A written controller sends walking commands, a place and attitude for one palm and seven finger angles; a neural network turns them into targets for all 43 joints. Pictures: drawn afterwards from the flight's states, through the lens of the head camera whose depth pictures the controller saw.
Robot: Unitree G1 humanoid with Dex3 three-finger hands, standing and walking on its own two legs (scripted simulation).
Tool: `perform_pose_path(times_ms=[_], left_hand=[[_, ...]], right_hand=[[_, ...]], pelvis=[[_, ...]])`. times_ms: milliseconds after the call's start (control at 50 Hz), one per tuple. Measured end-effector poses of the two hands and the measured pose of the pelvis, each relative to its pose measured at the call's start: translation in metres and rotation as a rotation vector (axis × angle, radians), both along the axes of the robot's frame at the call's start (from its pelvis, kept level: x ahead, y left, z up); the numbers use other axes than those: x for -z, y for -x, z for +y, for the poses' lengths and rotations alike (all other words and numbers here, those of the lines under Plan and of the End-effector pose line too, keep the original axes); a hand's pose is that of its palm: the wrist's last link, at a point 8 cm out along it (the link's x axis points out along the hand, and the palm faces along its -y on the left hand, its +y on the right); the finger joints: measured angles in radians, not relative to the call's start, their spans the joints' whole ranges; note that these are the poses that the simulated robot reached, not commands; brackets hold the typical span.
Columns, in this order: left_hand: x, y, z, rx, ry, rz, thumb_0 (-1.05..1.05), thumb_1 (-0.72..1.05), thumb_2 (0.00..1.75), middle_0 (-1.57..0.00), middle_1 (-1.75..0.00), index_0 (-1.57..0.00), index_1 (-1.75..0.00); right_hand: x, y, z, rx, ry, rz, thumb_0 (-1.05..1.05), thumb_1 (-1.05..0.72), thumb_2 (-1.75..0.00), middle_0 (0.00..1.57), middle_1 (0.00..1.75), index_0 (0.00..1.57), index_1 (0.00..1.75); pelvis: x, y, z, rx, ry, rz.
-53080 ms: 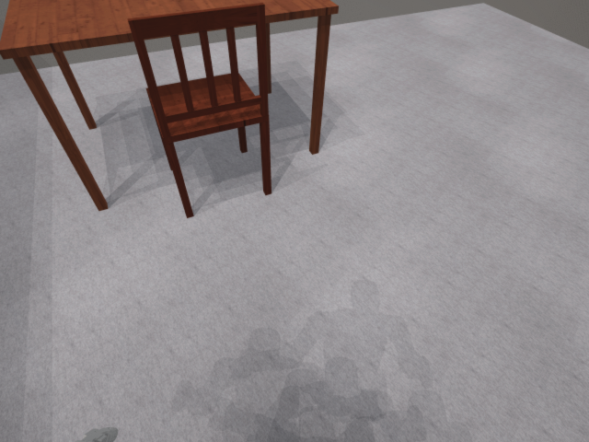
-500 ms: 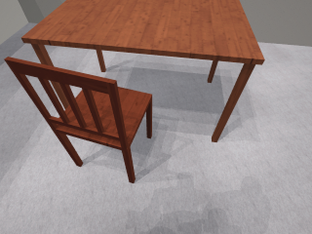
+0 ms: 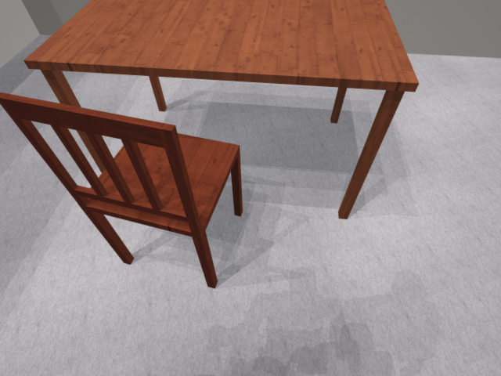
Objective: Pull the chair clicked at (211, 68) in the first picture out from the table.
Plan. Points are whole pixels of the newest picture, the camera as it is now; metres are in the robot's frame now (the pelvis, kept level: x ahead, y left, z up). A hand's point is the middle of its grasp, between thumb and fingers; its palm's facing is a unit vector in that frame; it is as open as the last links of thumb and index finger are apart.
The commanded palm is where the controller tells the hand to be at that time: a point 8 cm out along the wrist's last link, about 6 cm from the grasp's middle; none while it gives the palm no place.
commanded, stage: come to a stop and stand still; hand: left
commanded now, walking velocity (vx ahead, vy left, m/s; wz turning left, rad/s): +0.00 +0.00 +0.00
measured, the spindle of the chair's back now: (113, 170) +0.58 +0.38 -0.10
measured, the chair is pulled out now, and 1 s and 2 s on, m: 0.17 0.17 0.17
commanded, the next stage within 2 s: look again from close up in 0.22 s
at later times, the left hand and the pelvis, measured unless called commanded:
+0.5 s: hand out of the picture +0.00 +0.20 -0.16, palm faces -0.01 -0.97 -0.26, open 7.3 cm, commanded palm none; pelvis -0.01 +0.02 +0.00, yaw -1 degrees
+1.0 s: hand out of the picture +0.02 +0.17 -0.17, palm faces -0.02 -0.98 -0.21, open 7.3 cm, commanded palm none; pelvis +0.01 +0.00 +0.01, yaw -2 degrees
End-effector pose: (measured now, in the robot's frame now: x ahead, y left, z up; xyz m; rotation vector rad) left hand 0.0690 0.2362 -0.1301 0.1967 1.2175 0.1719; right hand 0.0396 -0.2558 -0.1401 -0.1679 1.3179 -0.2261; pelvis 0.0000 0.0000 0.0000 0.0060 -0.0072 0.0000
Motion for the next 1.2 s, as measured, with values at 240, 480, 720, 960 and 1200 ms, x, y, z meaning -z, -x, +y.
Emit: perform_pose_path(times_ms=[240,480,720,960,1200], left_hand=[[0.005,0.029,-0.002,-0.021,0.054,0.052,-0.01,0.92,0.9,-0.2,-0.3,-0.2,-0.3],[-0.002,0.073,0.015,0.0,-0.019,0.149,0.0,0.91,0.9,-0.2,-0.3,-0.2,-0.3],[0.002,0.066,-0.005,0.006,0.024,0.151,0.0,0.9,0.9,-0.2,-0.3,-0.2,-0.3],[0.006,0.05,-0.015,0.014,0.036,0.139,0.0,0.91,0.9,-0.2,-0.3,-0.2,-0.3],[0.004,0.04,-0.018,0.014,0.031,0.132,0.0,0.91,0.9,-0.2,-0.3,-0.2,-0.3]], right_hand=[[-0.004,0.044,0.044,-0.018,-0.065,0.061,0.01,-0.91,-0.89,0.2,0.3,0.2,0.3],[0.012,0.051,0.057,-0.031,-0.122,0.018,0.01,-0.92,-0.89,0.2,0.3,0.2,0.3],[0.007,0.042,0.044,-0.044,-0.1,0.03,0.01,-0.91,-0.89,0.2,0.3,0.2,0.3],[0.001,0.032,0.029,-0.039,-0.068,0.041,0.0,-0.91,-0.89,0.2,0.3,0.2,0.3],[0.002,0.028,0.027,-0.037,-0.078,0.052,0.0,-0.91,-0.89,0.2,0.3,0.2,0.3]], pelvis=[[-0.009,0.005,0.007,0.007,0.007,-0.009],[-0.002,0.007,0.016,0.023,-0.001,-0.013],[-0.005,0.001,0.008,0.03,-0.009,-0.014],[-0.006,-0.006,-0.002,0.03,-0.006,-0.014],[-0.007,-0.011,-0.008,0.029,-0.005,-0.01]])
